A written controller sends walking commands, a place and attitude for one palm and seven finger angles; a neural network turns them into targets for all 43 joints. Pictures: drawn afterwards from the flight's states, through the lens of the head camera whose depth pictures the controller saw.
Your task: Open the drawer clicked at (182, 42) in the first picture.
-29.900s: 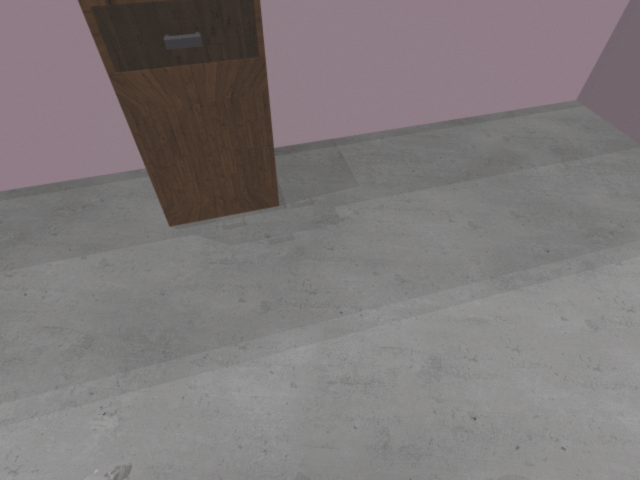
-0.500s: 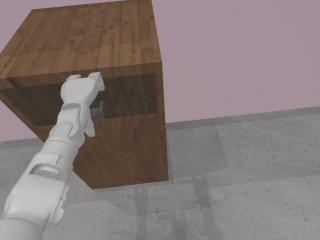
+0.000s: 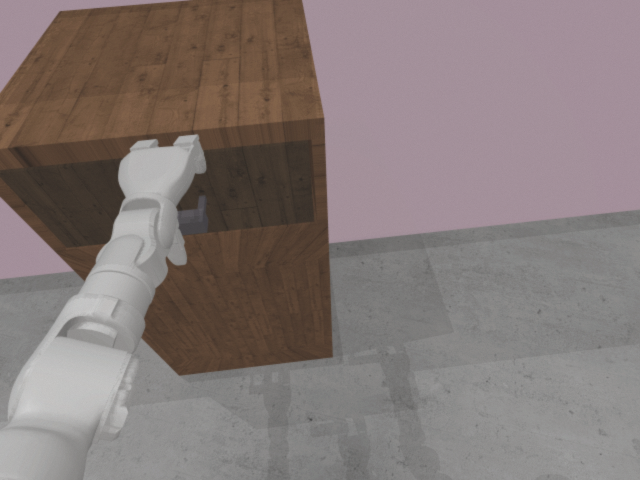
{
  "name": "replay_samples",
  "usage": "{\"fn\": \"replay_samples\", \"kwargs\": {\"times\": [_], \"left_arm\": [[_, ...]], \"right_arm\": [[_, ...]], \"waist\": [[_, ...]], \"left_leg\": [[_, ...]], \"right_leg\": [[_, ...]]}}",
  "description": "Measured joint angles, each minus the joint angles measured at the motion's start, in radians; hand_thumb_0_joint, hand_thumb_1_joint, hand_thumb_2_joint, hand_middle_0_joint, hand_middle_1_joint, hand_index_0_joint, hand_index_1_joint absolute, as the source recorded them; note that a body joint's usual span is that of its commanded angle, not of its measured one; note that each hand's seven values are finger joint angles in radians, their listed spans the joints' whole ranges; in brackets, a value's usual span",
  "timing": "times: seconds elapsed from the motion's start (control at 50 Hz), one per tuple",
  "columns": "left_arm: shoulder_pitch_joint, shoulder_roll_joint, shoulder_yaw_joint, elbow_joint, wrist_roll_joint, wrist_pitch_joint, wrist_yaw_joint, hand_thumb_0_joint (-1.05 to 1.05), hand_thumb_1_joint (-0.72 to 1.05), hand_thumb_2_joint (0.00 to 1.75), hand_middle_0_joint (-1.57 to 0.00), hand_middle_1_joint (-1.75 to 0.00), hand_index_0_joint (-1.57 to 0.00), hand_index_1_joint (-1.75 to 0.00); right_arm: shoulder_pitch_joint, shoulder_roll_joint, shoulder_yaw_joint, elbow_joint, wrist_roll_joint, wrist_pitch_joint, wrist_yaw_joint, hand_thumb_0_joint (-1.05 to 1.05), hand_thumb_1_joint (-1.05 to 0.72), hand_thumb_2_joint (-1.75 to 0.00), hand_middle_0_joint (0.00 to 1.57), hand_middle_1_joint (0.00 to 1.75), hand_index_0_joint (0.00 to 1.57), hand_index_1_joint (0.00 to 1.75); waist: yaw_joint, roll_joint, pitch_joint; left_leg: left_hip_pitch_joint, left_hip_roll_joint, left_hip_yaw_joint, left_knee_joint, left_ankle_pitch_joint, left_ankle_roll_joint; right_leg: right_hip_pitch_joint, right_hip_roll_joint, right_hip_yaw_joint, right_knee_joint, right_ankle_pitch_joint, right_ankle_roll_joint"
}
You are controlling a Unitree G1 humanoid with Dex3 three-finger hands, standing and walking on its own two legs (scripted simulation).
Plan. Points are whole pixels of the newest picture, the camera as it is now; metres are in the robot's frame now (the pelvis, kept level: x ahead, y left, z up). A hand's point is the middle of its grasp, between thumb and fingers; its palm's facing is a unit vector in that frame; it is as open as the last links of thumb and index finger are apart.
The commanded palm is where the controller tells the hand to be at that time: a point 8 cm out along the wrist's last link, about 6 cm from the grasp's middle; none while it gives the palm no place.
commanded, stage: re-aim the fingers above the handle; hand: left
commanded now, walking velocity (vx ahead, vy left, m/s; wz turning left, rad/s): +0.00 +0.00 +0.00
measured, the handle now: (173, 213) +0.50 +0.24 +0.02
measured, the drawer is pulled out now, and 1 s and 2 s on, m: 0.00 0.00 0.00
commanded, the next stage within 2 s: lower the fingers behind the handle in 1.06 s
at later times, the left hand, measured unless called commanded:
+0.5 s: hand (173, 200) +0.46 +0.21 +0.09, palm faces +0.01 +0.01 -1.00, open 13.5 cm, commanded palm +0.45 +0.24 +0.13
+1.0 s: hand (168, 205) +0.46 +0.21 +0.08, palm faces +0.01 -0.01 -1.00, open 13.7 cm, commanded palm +0.44 +0.26 +0.12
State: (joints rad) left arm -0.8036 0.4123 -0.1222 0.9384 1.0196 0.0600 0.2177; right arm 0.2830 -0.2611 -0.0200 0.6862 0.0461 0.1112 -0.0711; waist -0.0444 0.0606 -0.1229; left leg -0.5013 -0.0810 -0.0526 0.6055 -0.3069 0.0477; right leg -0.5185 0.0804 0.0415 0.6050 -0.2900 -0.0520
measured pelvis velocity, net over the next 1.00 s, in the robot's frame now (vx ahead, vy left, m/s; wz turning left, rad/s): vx -0.02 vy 0.00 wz -0.04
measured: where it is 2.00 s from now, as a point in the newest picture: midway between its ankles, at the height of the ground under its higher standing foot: outside the picture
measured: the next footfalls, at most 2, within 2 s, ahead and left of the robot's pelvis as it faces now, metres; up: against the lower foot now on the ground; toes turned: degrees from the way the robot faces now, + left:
none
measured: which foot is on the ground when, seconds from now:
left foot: down 0.00-1.00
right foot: down 0.00-1.00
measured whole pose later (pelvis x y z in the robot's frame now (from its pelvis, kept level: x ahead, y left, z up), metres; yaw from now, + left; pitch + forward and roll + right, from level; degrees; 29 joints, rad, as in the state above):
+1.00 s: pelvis -0.02 +0.00 +0.00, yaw -2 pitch +13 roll +0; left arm -0.81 0.50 -0.06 0.99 1.02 -0.01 0.23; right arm 0.30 -0.27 0.00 0.66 0.07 0.10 -0.10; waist -0.07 0.06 -0.12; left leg -0.57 -0.06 -0.02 0.64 -0.30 0.04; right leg -0.59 0.10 0.07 0.63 -0.26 -0.05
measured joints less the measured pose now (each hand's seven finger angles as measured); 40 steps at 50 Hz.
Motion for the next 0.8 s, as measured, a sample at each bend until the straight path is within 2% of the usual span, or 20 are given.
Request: {"fn": "replay_samples", "kwargs": {"times": [0.54, 0.8], "left_arm": [[-0.068, 0.063, 0.028, 0.086, 0.016, -0.036, 0.008, 0.00, -0.49, 0.30, -0.38, -1.24, -0.35, -1.26], [-0.036, 0.097, 0.053, 0.072, 0.013, -0.065, 0.008, 0.00, -0.49, 0.30, -0.37, -1.25, -0.34, -1.24]], "right_arm": [[0.033, -0.009, 0.018, -0.011, 0.011, -0.007, -0.027, 0.01, -0.90, -0.90, 0.20, 0.30, 0.20, 0.30], [0.035, -0.012, 0.020, -0.020, 0.019, -0.010, -0.036, 0.01, -0.90, -0.90, 0.20, 0.30, 0.20, 0.30]], "waist": [[-0.034, -0.005, 0.010], [-0.043, -0.001, 0.007]], "left_leg": [[-0.071, 0.015, 0.004, 0.040, 0.009, -0.012], [-0.078, 0.025, 0.024, 0.042, 0.010, -0.011]], "right_leg": [[-0.067, 0.014, -0.003, 0.028, 0.021, -0.006], [-0.078, 0.025, 0.015, 0.025, 0.032, -0.004]]}}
